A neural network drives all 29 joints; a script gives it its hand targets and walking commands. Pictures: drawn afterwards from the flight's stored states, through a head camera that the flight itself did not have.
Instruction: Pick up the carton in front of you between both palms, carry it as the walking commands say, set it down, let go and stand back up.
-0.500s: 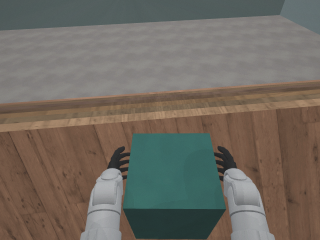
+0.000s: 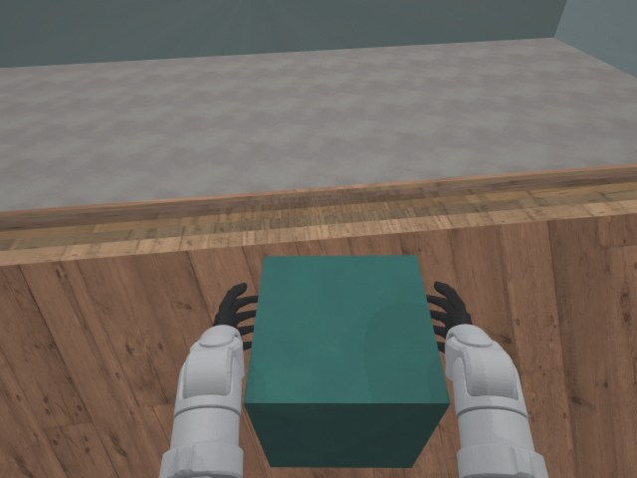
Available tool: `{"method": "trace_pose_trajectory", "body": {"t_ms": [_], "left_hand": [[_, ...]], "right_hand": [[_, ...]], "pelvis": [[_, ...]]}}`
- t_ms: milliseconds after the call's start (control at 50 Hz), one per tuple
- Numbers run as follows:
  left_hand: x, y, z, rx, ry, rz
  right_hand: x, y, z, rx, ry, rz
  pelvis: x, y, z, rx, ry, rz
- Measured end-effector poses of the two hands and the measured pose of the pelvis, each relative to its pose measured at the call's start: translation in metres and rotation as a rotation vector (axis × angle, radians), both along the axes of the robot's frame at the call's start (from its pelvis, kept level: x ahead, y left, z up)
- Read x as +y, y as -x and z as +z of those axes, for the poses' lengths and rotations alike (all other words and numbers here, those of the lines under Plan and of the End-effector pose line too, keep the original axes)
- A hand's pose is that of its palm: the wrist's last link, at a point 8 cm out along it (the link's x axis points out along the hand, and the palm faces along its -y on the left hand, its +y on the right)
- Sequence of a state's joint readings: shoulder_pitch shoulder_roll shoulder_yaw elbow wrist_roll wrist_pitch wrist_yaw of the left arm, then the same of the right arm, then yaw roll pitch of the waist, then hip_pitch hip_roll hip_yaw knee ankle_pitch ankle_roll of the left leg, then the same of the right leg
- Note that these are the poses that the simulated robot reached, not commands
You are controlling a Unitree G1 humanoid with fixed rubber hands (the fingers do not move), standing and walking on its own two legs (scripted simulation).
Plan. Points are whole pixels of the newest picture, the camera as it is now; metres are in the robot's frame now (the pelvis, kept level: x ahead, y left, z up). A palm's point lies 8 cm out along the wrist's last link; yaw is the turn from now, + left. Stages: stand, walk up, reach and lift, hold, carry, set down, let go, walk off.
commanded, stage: hold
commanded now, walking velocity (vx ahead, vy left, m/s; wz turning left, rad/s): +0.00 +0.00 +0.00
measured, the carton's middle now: (340, 365) +0.29 +0.00 -0.02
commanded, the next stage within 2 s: carry in 0.36 s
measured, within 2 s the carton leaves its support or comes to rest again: neither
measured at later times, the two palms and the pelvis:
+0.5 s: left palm (228, 324) +0.31 +0.15 +0.06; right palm (454, 322) +0.31 -0.15 +0.06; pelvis +0.02 +0.00 -0.01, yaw +0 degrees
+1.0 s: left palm (250, 227) +0.49 +0.15 +0.07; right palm (431, 222) +0.50 -0.15 +0.07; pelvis +0.23 -0.01 -0.01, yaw +3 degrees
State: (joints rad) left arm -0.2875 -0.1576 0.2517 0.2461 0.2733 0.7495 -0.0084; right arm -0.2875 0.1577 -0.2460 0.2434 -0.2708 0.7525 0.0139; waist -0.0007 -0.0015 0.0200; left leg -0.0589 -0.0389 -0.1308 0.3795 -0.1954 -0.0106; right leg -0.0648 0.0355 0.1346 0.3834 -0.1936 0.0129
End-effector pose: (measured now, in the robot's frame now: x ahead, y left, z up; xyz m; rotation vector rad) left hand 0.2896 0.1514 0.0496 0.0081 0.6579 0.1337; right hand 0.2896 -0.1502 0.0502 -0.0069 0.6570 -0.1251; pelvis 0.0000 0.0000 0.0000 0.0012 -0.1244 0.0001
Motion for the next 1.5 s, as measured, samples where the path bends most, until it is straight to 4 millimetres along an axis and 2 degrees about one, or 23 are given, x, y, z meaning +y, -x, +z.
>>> {"method": "trace_pose_trajectory", "body": {"t_ms": [340, 460, 560, 640, 740, 800, 880, 960, 1080, 1160, 1280, 1320, 1380, 1440, 1500], "left_hand": [[0.0, -0.003, 0.0, 0.002, -0.01, -0.006], [0.0, -0.011, 0.002, -0.015, -0.008, -0.001], [-0.001, -0.03, 0.012, -0.059, 0.005, 0.013], [-0.002, -0.053, 0.017, -0.052, 0.012, 0.021], [0.007, -0.086, 0.012, -0.008, 0.026, 0.037], [0.005, -0.108, 0.011, 0.032, 0.03, 0.026], [-0.009, -0.147, 0.012, 0.049, 0.041, 0.012], [-0.011, -0.181, 0.017, 0.053, 0.038, 0.037], [0.01, -0.237, 0.037, 0.047, 0.042, 0.127], [0.022, -0.288, 0.038, 0.025, 0.042, 0.135], [0.037, -0.384, 0.008, 0.024, 0.06, 0.072], [0.036, -0.411, -0.001, 0.07, 0.065, 0.044], [0.034, -0.445, -0.003, 0.135, 0.049, -0.004], [0.032, -0.481, 0.003, 0.147, 0.045, -0.036], [0.033, -0.517, 0.012, 0.126, 0.046, -0.045]], "right_hand": [[0.0, -0.004, 0.0, 0.002, 0.011, 0.01], [0.0, -0.012, 0.003, -0.015, 0.01, 0.008], [0.0, -0.031, 0.012, -0.059, -0.01, -0.007], [-0.001, -0.054, 0.015, -0.052, -0.018, -0.01], [0.008, -0.09, 0.015, -0.008, -0.025, -0.018], [0.007, -0.105, 0.009, 0.032, -0.042, -0.049], [-0.008, -0.133, 0.007, 0.049, -0.056, -0.083], [-0.01, -0.179, 0.015, 0.055, -0.058, -0.058], [0.012, -0.261, 0.036, 0.052, -0.064, 0.026], [0.025, -0.313, 0.033, 0.03, -0.063, 0.038], [0.038, -0.39, 0.008, 0.026, -0.036, -0.016], [0.037, -0.408, 0.0, 0.07, -0.03, -0.047], [0.035, -0.429, -0.003, 0.133, -0.034, -0.092], [0.034, -0.455, 0.005, 0.145, -0.033, -0.122], [0.035, -0.491, 0.016, 0.123, -0.03, -0.127]], "pelvis": [[0.0, -0.007, 0.001, 0.002, 0.001, 0.0], [-0.001, -0.016, -0.003, 0.09, 0.002, 0.0], [-0.002, -0.036, -0.011, 0.146, 0.002, 0.0], [-0.002, -0.064, -0.019, 0.182, 0.012, 0.012], [0.005, -0.102, -0.025, 0.218, -0.016, -0.004], [0.007, -0.128, -0.022, 0.232, -0.004, -0.032], [0.0, -0.164, -0.02, 0.227, 0.025, -0.013], [-0.009, -0.205, -0.015, 0.219, 0.013, 0.044], [-0.008, -0.271, 0.001, 0.23, -0.03, 0.042], [0.004, -0.323, -0.004, 0.222, -0.034, 0.033], [0.031, -0.412, -0.032, 0.172, -0.033, -0.01], [0.039, -0.434, -0.03, 0.172, -0.03, -0.023], [0.047, -0.465, -0.016, 0.178, -0.013, -0.042], [0.052, -0.498, -0.004, 0.188, 0.007, -0.045], [0.053, -0.535, 0.004, 0.197, 0.025, -0.039]]}}
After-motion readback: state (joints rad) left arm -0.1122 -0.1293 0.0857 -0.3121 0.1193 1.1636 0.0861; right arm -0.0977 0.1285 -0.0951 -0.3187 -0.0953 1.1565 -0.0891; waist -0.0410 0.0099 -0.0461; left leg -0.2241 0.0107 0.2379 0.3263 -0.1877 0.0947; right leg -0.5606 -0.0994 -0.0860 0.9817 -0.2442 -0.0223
